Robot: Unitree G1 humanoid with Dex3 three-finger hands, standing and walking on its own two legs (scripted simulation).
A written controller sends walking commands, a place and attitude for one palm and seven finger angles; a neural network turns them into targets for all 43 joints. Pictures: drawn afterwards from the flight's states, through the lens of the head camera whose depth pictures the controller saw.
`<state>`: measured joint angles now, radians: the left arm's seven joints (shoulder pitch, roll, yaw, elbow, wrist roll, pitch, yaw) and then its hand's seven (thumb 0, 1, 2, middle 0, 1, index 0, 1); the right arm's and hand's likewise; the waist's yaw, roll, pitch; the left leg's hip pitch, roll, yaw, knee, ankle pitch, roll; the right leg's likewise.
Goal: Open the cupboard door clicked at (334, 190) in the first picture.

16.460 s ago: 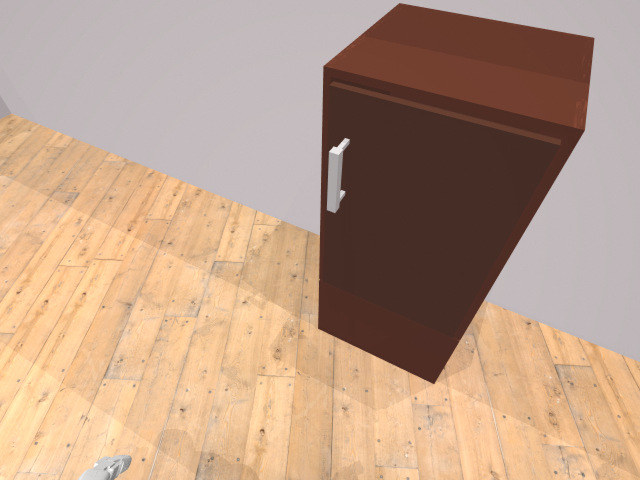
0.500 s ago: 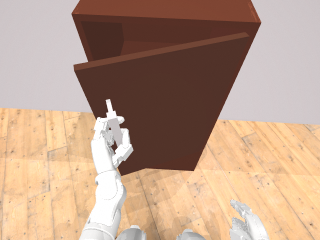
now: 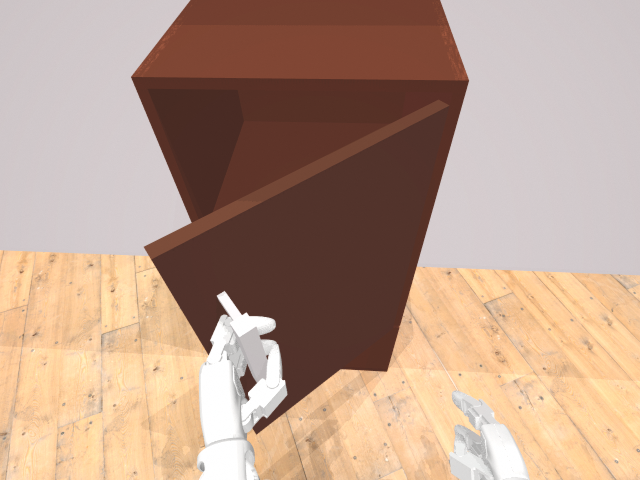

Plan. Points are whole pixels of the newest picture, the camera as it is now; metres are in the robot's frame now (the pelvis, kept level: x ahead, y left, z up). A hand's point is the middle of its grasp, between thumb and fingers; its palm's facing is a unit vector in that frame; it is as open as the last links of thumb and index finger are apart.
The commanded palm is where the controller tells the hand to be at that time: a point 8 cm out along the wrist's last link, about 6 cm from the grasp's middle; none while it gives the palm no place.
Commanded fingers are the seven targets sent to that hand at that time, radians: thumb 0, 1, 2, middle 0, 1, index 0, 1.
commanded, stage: open thumb and fingers to let go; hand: left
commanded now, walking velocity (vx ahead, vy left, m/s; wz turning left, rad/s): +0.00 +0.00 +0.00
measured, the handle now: (245, 341) +0.28 +0.10 +0.04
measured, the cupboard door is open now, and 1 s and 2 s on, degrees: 41 38 42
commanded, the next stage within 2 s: slide the hand sideways off the handle in 0.92 s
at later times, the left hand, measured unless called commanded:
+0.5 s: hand (267, 387) +0.23 +0.07 +0.03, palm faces +0.34 -0.94 -0.01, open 10.2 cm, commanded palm +0.19 +0.10 +0.04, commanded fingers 0.00 -0.50 0.30 -0.30 -1.20 -0.30 -1.20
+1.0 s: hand (267, 382) +0.24 +0.07 +0.03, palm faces +0.22 -0.98 -0.02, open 15.3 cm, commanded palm +0.19 +0.10 +0.04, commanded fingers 0.00 -0.50 0.30 -0.15 -0.30 -0.15 -0.30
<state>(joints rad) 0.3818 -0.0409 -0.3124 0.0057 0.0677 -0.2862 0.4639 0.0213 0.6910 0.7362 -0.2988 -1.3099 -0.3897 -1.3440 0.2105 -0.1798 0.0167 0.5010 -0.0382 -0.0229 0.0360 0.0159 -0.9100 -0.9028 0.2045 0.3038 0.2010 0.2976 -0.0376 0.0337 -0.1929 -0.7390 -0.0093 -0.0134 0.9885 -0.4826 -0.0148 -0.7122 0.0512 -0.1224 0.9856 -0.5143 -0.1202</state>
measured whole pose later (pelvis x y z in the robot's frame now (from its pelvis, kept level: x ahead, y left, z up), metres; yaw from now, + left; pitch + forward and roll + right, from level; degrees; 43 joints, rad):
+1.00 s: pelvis -0.02 +0.01 -0.01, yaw +0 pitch +14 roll +0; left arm 0.28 -0.04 -0.33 0.05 0.08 -0.28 0.51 -0.01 -0.50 0.30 -0.24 -0.53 -0.28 -0.55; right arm 0.19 -0.18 0.03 0.50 -0.04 -0.07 0.02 0.02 -0.91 -0.90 0.20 0.30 0.20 0.30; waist -0.02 0.04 -0.18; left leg -0.82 -0.03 -0.03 1.07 -0.49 0.00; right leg -0.78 0.04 -0.13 1.05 -0.52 -0.10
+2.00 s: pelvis -0.02 +0.06 -0.03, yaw -2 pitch +15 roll -2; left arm 0.69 0.08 -0.29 -0.33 0.01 -0.36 0.09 -0.02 -0.48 0.31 -0.15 -0.30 -0.17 -0.31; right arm 0.26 -0.20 0.02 0.30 0.00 0.02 0.04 0.02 -0.91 -0.90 0.21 0.30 0.20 0.30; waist 0.01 0.04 -0.17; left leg -0.90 -0.04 0.02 1.19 -0.55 0.08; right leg -0.86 0.02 -0.09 1.16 -0.55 -0.03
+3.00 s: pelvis +0.00 +0.06 +0.02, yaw -2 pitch +6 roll -2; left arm 0.77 0.30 0.07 -0.55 -0.09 -0.02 0.07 -0.01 -0.28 0.39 -0.16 -0.30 -0.16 -0.30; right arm 0.29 -0.21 0.02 0.36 0.05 0.01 -0.12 0.02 -0.91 -0.90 0.20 0.30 0.20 0.30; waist 0.04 0.08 -0.16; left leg -0.54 -0.03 0.01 0.89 -0.45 0.06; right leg -0.49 0.05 -0.08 0.82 -0.43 -0.04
